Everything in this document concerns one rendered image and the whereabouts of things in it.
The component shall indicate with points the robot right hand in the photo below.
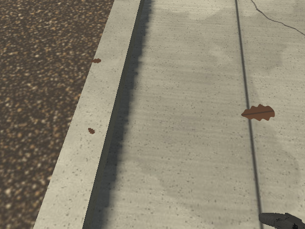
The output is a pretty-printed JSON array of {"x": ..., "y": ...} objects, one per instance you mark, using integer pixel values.
[{"x": 281, "y": 221}]

